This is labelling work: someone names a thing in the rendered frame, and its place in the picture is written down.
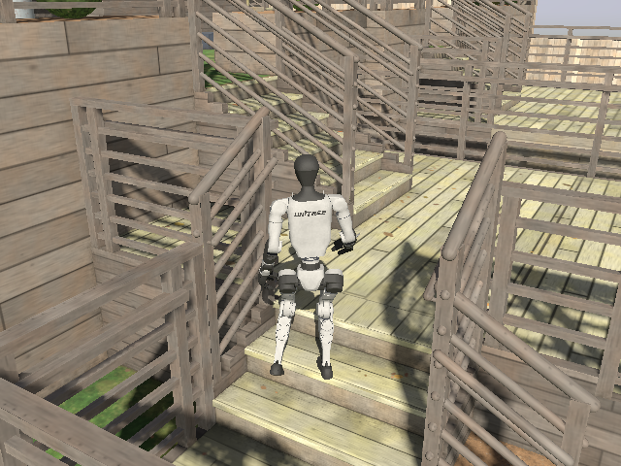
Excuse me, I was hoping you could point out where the robot left thigh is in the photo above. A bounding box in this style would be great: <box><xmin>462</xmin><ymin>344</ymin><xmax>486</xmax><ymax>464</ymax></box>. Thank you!
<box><xmin>278</xmin><ymin>269</ymin><xmax>298</xmax><ymax>317</ymax></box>

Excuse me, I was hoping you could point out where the robot left hand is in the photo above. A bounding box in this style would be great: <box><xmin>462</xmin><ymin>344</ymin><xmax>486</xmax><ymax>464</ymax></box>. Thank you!
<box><xmin>258</xmin><ymin>266</ymin><xmax>278</xmax><ymax>290</ymax></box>

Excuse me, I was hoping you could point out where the robot left forearm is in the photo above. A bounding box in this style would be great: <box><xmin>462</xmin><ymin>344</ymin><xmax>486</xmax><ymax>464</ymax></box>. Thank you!
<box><xmin>259</xmin><ymin>239</ymin><xmax>278</xmax><ymax>276</ymax></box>

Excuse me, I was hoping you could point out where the left robot upper arm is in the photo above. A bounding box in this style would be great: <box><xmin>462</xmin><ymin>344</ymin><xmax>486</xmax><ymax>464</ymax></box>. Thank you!
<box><xmin>268</xmin><ymin>197</ymin><xmax>288</xmax><ymax>253</ymax></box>

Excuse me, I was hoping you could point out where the right robot upper arm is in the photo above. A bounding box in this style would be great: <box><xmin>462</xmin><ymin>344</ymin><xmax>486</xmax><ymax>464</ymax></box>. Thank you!
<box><xmin>328</xmin><ymin>194</ymin><xmax>355</xmax><ymax>244</ymax></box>

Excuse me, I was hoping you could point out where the robot right forearm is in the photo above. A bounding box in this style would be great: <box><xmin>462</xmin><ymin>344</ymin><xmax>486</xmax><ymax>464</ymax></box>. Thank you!
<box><xmin>343</xmin><ymin>228</ymin><xmax>357</xmax><ymax>249</ymax></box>

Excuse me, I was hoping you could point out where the humanoid robot torso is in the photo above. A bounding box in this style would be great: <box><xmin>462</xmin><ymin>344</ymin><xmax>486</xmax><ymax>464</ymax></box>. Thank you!
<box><xmin>286</xmin><ymin>190</ymin><xmax>332</xmax><ymax>291</ymax></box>

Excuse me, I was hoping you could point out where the robot right hand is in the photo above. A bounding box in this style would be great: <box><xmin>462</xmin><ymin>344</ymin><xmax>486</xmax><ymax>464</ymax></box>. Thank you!
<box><xmin>331</xmin><ymin>239</ymin><xmax>353</xmax><ymax>255</ymax></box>

